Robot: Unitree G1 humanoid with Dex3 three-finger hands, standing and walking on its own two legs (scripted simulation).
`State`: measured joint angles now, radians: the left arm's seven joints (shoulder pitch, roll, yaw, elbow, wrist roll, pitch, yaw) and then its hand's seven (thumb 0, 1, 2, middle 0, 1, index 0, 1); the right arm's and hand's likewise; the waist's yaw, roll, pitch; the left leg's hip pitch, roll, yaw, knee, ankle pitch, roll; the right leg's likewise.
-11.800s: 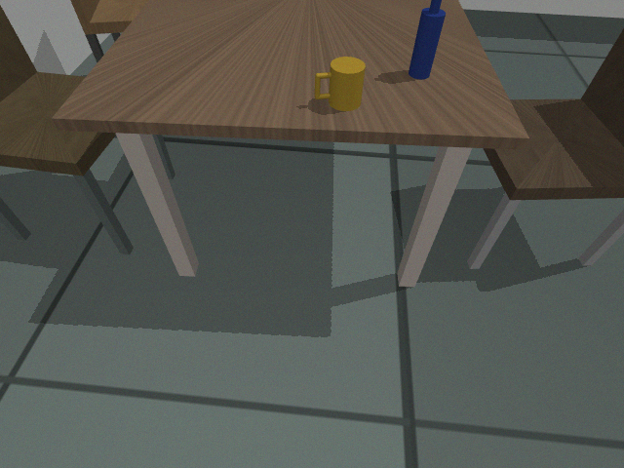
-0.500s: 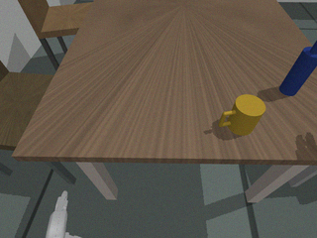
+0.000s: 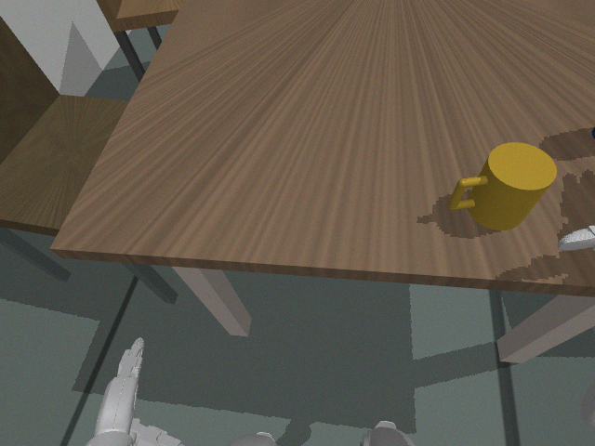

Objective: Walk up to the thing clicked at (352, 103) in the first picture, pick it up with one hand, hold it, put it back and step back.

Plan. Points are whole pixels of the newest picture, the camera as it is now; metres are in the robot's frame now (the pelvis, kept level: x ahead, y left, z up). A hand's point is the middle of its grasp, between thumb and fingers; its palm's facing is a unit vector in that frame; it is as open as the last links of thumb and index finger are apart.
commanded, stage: close in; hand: right
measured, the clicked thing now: (494, 189) +0.44 -0.22 +0.06
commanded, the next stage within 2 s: rest palm in 0.40 s
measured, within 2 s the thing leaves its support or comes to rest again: leaves its support in 1.76 s
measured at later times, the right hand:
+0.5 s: hand (535, 186) +0.43 -0.26 +0.08, palm faces +0.24 +0.97 +0.04, open 17.5 cm
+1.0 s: hand (515, 175) +0.44 -0.24 +0.08, palm faces +0.25 +0.97 +0.02, open 14.9 cm
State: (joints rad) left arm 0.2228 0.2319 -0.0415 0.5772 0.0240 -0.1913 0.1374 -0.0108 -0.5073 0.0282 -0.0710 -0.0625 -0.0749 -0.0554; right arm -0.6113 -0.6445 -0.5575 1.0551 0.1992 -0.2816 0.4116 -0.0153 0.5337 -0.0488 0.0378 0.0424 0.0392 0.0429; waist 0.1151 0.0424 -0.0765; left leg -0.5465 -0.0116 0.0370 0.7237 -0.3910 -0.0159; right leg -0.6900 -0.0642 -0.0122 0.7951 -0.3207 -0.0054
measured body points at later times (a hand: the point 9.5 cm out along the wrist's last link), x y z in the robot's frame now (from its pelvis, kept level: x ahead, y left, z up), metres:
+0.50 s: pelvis -0.01 -0.01 -0.01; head +0.05 -0.03 +0.44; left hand +0.14 +0.25 -0.06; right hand +0.41 -0.31 +0.08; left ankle -0.03 +0.14 -0.71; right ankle +0.04 -0.11 -0.71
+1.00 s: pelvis -0.01 +0.01 -0.01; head +0.05 -0.02 +0.44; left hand +0.14 +0.27 -0.05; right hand +0.43 -0.29 +0.08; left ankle -0.03 +0.14 -0.71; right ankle +0.04 -0.11 -0.71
